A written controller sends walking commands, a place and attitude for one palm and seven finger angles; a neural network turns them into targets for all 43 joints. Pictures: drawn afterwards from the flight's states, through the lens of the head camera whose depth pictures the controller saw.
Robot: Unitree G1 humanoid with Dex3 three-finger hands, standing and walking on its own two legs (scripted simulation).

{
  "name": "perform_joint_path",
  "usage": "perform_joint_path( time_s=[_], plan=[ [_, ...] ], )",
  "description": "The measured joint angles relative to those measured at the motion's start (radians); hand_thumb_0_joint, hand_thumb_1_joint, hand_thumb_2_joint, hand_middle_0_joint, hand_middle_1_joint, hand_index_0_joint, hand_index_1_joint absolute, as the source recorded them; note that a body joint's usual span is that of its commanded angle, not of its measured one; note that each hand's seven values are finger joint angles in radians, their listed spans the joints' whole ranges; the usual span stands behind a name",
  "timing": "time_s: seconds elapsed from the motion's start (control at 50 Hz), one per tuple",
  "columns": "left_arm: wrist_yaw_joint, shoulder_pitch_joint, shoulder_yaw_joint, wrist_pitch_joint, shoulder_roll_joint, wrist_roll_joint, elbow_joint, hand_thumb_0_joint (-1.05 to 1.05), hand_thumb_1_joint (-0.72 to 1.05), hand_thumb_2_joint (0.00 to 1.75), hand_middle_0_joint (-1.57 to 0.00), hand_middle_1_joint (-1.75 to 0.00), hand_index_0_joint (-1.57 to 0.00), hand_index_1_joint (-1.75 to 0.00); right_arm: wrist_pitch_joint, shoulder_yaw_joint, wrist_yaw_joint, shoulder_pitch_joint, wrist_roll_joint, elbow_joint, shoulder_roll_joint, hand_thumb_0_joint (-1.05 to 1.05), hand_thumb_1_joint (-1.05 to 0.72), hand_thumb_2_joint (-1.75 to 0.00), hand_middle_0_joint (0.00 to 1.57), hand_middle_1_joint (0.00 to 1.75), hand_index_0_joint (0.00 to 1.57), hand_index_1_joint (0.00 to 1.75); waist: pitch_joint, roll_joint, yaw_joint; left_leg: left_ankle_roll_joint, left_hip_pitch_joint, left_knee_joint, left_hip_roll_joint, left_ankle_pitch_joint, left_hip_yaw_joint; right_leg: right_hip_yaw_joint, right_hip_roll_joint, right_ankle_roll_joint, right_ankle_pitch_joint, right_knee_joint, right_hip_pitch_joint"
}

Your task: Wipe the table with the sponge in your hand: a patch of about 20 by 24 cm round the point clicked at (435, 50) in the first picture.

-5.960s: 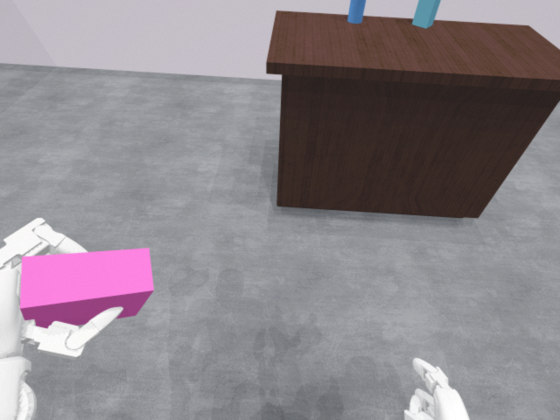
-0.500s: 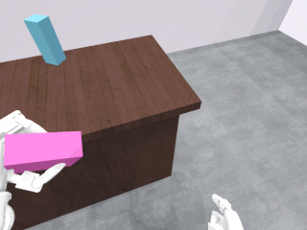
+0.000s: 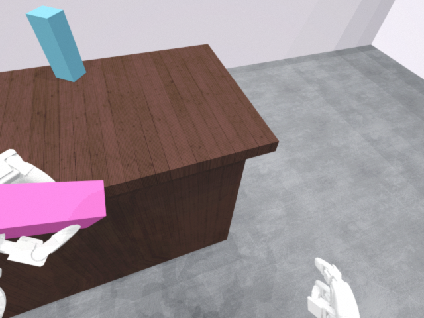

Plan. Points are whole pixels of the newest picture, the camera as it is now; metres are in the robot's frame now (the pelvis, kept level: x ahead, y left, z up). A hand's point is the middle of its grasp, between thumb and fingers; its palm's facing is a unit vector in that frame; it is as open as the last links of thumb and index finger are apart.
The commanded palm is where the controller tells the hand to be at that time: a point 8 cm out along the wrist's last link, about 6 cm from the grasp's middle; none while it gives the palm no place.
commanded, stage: come to a stop and stand still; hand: left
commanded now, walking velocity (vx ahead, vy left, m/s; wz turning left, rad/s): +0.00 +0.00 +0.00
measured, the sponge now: (64, 209) +0.22 +0.22 +0.16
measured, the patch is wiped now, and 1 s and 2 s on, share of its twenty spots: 0.00 0.00 0.00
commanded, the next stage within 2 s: look again from close up in 0.70 s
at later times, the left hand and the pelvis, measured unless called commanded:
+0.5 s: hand (23, 252) +0.16 +0.24 +0.17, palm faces +0.41 -0.82 -0.40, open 9.1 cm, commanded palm +0.10 +0.27 +0.18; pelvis -0.06 +0.00 +0.00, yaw -1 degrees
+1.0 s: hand (3, 222) +0.19 +0.27 +0.18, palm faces +0.43 -0.83 -0.35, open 9.1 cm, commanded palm +0.12 +0.28 +0.18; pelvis -0.06 +0.01 +0.00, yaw -3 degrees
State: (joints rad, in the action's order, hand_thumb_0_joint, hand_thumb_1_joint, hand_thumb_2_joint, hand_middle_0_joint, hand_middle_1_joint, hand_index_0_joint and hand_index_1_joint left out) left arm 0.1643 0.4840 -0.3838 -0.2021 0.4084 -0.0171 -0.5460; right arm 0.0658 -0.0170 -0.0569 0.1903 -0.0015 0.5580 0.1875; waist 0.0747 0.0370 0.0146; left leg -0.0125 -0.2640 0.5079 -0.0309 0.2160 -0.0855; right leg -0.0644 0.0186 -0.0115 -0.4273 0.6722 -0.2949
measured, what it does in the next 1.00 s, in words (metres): shifts its weight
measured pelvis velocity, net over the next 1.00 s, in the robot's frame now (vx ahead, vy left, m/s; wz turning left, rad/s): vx -0.06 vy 0.01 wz -0.05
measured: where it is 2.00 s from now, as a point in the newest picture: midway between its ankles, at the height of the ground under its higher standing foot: outside the picture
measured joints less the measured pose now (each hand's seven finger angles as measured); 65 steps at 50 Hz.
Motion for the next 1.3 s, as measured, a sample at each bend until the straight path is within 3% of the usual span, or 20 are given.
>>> perform_joint_path(
  time_s=[0.08, 0.16, 0.24, 0.3, 0.44, 0.52, 0.66, 0.74, 0.8, 0.84, 0.86, 0.9, 0.96, 1.02, 1.06, 1.12, 1.18, 1.3],
  plan=[
    [0.004, -0.032, 0.005, 0.011, -0.031, -0.003, 0.038, -0.01, -0.43, 1.02, -0.87, -1.34, -0.86, -1.34, 0.019, 0.037, 0.017, -0.001, 0.008, 0.015, -0.027, 0.02, -0.90, -0.90, 0.20, 0.30, 0.20, 0.30, -0.008, -0.029, 0.012, 0.007, -0.025, 0.017, -0.008, -0.011, 0.002, 0.003, -0.009, -0.005, 0.109, -0.123, 0.060],
    [-0.009, -0.037, 0.049, 0.028, -0.079, -0.005, 0.082, -0.01, -0.42, 1.02, -0.87, -1.34, -0.86, -1.34, 0.009, 0.057, 0.023, -0.006, 0.009, 0.043, -0.030, 0.02, -0.90, -0.90, 0.20, 0.30, 0.20, 0.30, -0.008, -0.085, 0.004, 0.021, -0.045, 0.043, -0.033, 0.001, 0.027, -0.017, -0.038, 0.040, 0.193, -0.171, 0.073],
    [-0.021, -0.008, 0.084, 0.052, -0.101, -0.014, 0.082, -0.01, -0.42, 1.02, -0.87, -1.34, -0.86, -1.34, -0.010, 0.058, 0.018, 0.008, 0.006, 0.060, -0.019, 0.02, -0.90, -0.90, 0.20, 0.30, 0.20, 0.30, -0.032, -0.080, 0.002, 0.024, -0.051, 0.103, -0.006, 0.093, 0.060, -0.005, -0.040, 0.047, 0.201, -0.170, 0.048],
    [-0.024, -0.017, 0.091, 0.060, -0.088, -0.014, 0.072, -0.01, -0.42, 1.02, -0.87, -1.34, -0.86, -1.34, -0.019, 0.048, 0.004, 0.018, 0.002, 0.071, -0.003, 0.02, -0.90, -0.90, 0.20, 0.30, 0.20, 0.30, -0.029, -0.065, -0.007, 0.011, -0.020, 0.047, 0.005, 0.012, 0.068, -0.008, -0.037, 0.040, 0.208, -0.163, 0.038],
    [-0.011, -0.035, 0.032, 0.028, -0.040, -0.003, 0.080, -0.01, -0.42, 1.02, -0.87, -1.34, -0.86, -1.34, -0.004, 0.032, -0.012, 0.047, 0.004, 0.048, 0.014, 0.02, -0.90, -0.90, 0.20, 0.30, 0.20, 0.30, -0.021, -0.029, -0.010, 0.000, -0.007, -0.022, 0.013, -0.036, 0.051, 0.015, -0.033, 0.014, 0.181, -0.176, 0.025],
    [-0.006, -0.033, 0.032, 0.011, -0.054, 0.002, 0.083, -0.01, -0.42, 1.02, -0.87, -1.34, -0.86, -1.34, 0.017, 0.029, -0.006, 0.047, 0.007, 0.049, 0.019, 0.02, -0.90, -0.90, 0.20, 0.30, 0.20, 0.30, -0.014, -0.035, -0.010, 0.006, -0.015, -0.010, 0.011, -0.040, 0.051, 0.017, -0.037, 0.032, 0.274, -0.200, 0.028],
    [-0.013, -0.018, 0.083, 0.028, -0.091, 0.010, 0.100, -0.01, -0.42, 1.02, -0.87, -1.34, -0.86, -1.34, 0.015, 0.028, -0.003, 0.042, -0.002, 0.067, 0.021, 0.02, -0.90, -0.90, 0.20, 0.30, 0.20, 0.30, -0.037, -0.056, -0.007, 0.013, -0.047, 0.024, 0.003, 0.033, 0.060, 0.015, -0.049, 0.046, 0.271, -0.216, 0.016],
    [-0.011, -0.035, 0.080, 0.031, -0.076, 0.005, 0.090, -0.01, -0.42, 1.02, -0.87, -1.34, -0.86, -1.34, 0.014, 0.029, -0.007, 0.035, -0.002, 0.069, 0.021, 0.02, -0.90, -0.90, 0.20, 0.30, 0.20, 0.30, -0.023, -0.062, -0.009, 0.012, -0.040, 0.005, 0.000, -0.053, 0.068, 0.009, -0.053, 0.044, 0.277, -0.211, 0.018],
    [-0.011, -0.030, 0.065, 0.026, -0.062, 0.002, 0.088, -0.01, -0.42, 1.02, -0.87, -1.34, -0.86, -1.34, 0.013, 0.031, -0.008, 0.042, 0.002, 0.066, 0.013, 0.02, -0.90, -0.90, 0.20, 0.30, 0.20, 0.30, -0.029, -0.060, -0.011, 0.013, -0.029, -0.012, 0.001, -0.047, 0.068, 0.012, -0.054, 0.038, 0.253, -0.213, 0.022],
    [-0.062, -0.154, 0.019, -0.001, 0.037, 0.048, 0.132, -0.01, -0.42, 1.02, -0.87, -1.34, -0.86, -1.34, 0.043, 0.024, -0.013, 0.068, -0.003, 0.059, 0.002, 0.02, -0.90, -0.90, 0.20, 0.30, 0.20, 0.30, -0.019, -0.042, 0.024, -0.001, -0.058, 0.027, 0.005, -0.017, 0.073, 0.007, -0.051, 0.035, 0.293, -0.215, 0.012],
    [-0.070, -0.220, -0.011, -0.023, 0.077, 0.036, 0.172, -0.01, -0.42, 1.02, -0.87, -1.34, -0.86, -1.34, 0.048, 0.029, -0.008, 0.066, 0.003, 0.069, 0.000, 0.02, -0.90, -0.90, 0.20, 0.30, 0.20, 0.30, -0.016, -0.033, 0.034, -0.003, -0.068, 0.051, 0.012, 0.004, 0.085, 0.002, -0.051, 0.044, 0.288, -0.206, 0.003],
    [-0.065, -0.297, -0.062, -0.045, 0.095, 0.005, 0.242, -0.01, -0.42, 1.02, -0.87, -1.34, -0.86, -1.34, 0.053, 0.034, 0.006, 0.057, 0.010, 0.074, 0.006, 0.02, -0.90, -0.90, 0.20, 0.30, 0.20, 0.30, -0.023, -0.032, 0.045, 0.000, -0.058, 0.053, 0.021, 0.043, 0.092, 0.011, -0.061, 0.055, 0.279, -0.204, -0.007],
    [-0.056, -0.275, -0.078, -0.047, 0.034, -0.035, 0.259, -0.01, -0.42, 1.02, -0.87, -1.34, -0.86, -1.34, 0.076, 0.030, 0.030, 0.047, 0.015, 0.065, 0.021, 0.02, -0.90, -0.90, 0.20, 0.30, 0.20, 0.30, -0.026, -0.040, 0.038, -0.008, -0.028, 0.012, 0.035, -0.014, 0.076, 0.045, -0.057, 0.042, 0.283, -0.219, 0.005],
    [-0.070, -0.167, 0.014, -0.046, -0.057, -0.033, 0.223, -0.01, -0.42, 1.02, -0.87, -1.34, -0.86, -1.34, 0.091, 0.026, 0.041, 0.057, 0.021, 0.050, 0.032, 0.02, -0.90, -0.90, 0.20, 0.30, 0.20, 0.30, -0.045, -0.048, 0.023, -0.026, 0.006, -0.037, 0.052, -0.019, 0.052, 0.072, -0.042, 0.021, 0.231, -0.221, 0.016],
    [-0.085, -0.100, 0.077, -0.039, -0.086, -0.012, 0.204, -0.01, -0.42, 1.02, -0.87, -1.34, -0.86, -1.34, 0.092, 0.030, 0.041, 0.062, 0.022, 0.039, 0.028, 0.02, -0.90, -0.90, 0.20, 0.30, 0.20, 0.30, -0.052, -0.040, 0.015, -0.036, 0.020, -0.063, 0.063, -0.020, 0.044, 0.086, -0.035, 0.012, 0.203, -0.221, 0.018],
    [-0.101, -0.059, 0.100, -0.033, -0.064, 0.008, 0.186, -0.01, -0.42, 1.02, -0.87, -1.34, -0.86, -1.34, 0.087, 0.042, 0.038, 0.059, 0.012, 0.028, 0.003, 0.02, -0.90, -0.90, 0.20, 0.30, 0.20, 0.30, -0.035, 0.002, 0.010, -0.047, 0.033, -0.071, 0.080, -0.020, 0.044, 0.092, -0.021, 0.008, 0.238, -0.221, 0.026],
    [-0.101, -0.087, 0.057, -0.028, -0.025, 0.014, 0.169, -0.01, -0.42, 1.02, -0.86, -1.34, -0.86, -1.34, 0.089, 0.054, 0.037, 0.052, -0.002, 0.021, -0.016, 0.02, -0.90, -0.90, 0.20, 0.30, 0.20, 0.30, -0.011, 0.036, 0.020, -0.047, 0.040, -0.060, 0.085, -0.004, 0.054, 0.084, -0.016, 0.006, 0.248, -0.215, 0.038],
    [-0.072, -0.153, -0.021, -0.058, -0.024, -0.005, 0.086, -0.01, -0.42, 1.02, -0.86, -1.34, -0.86, -1.35, 0.108, 0.054, 0.056, 0.031, -0.017, 0.018, -0.006, 0.02, -0.90, -0.90, 0.20, 0.30, 0.20, 0.30, -0.019, 0.022, 0.033, -0.050, 0.029, -0.009, 0.080, 0.050, 0.079, 0.059, -0.021, 0.007, 0.203, -0.210, 0.055]
  ],
)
